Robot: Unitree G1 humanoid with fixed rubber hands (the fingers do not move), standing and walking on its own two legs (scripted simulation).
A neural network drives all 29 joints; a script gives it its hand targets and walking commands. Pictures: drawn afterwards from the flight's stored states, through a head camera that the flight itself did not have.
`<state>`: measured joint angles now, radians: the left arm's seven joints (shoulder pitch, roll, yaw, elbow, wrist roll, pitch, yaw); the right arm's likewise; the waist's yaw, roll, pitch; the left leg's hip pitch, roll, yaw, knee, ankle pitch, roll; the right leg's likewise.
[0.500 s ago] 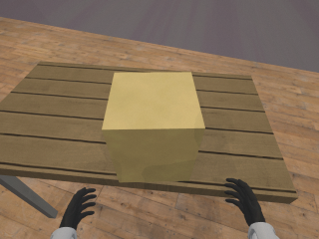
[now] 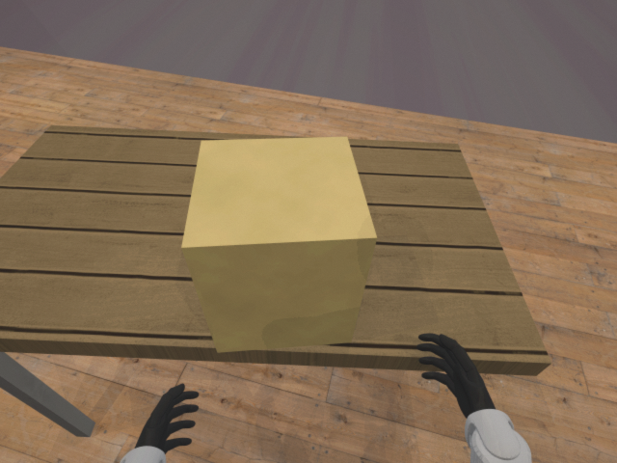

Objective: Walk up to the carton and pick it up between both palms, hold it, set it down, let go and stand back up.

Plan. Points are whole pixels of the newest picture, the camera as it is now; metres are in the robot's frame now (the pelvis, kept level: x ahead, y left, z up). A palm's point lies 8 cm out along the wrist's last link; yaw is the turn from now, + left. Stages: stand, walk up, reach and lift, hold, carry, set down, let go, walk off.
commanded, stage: set down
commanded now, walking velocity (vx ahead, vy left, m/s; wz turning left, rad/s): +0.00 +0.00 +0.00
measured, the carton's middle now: (280, 247) +0.40 +0.06 +0.05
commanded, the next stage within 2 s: let go in 0.18 s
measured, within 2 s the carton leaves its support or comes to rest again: neither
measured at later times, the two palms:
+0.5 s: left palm out of the picture +0.15 +0.21 -0.09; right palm (471, 398) +0.20 -0.19 -0.01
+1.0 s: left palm out of the picture +0.09 +0.26 -0.11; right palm (476, 399) +0.20 -0.20 -0.02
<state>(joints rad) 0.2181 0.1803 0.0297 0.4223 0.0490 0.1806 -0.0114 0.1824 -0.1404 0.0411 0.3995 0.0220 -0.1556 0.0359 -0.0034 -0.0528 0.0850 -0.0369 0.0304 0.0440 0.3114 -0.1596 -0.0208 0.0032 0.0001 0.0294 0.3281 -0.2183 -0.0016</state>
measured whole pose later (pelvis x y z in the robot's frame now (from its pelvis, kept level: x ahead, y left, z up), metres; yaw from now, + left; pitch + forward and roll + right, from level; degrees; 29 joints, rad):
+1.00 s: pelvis -0.02 +0.01 -0.01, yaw -1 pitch +1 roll -1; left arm 0.24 0.24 0.07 0.72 0.04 -0.01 -0.06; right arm 0.16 -0.22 0.02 0.32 -0.02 -0.14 0.06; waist 0.02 0.02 -0.02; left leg -0.32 0.05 0.04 0.53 -0.22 -0.01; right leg -0.27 0.02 0.04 0.51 -0.25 0.01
